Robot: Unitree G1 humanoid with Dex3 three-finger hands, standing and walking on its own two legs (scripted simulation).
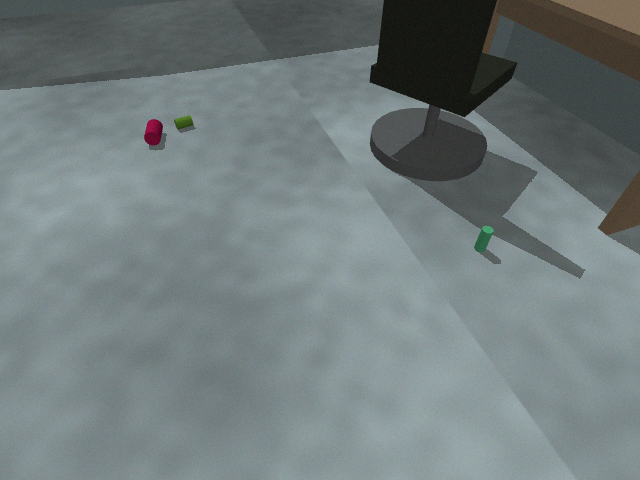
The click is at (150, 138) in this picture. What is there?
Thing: lying bottle
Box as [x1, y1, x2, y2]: [144, 119, 162, 144]
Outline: 151,119 147,123 144,139 149,144 157,144 160,139 162,125 158,120
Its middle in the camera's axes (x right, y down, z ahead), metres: -0.94 -0.61 +2.26
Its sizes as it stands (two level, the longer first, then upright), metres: 0.178 0.085 0.085
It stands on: the floor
